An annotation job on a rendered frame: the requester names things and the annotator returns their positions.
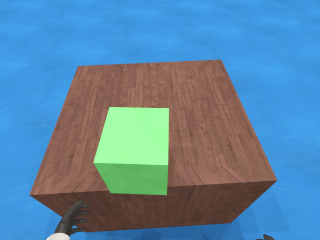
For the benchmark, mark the carton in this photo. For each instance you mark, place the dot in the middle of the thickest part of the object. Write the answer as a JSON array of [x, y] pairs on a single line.
[[132, 155]]

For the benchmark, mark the pedestal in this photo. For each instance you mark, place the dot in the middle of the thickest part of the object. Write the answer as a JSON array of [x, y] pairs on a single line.
[[216, 165]]

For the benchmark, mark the left robot hand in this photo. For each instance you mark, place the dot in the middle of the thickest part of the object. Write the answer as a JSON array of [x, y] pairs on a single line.
[[68, 221]]

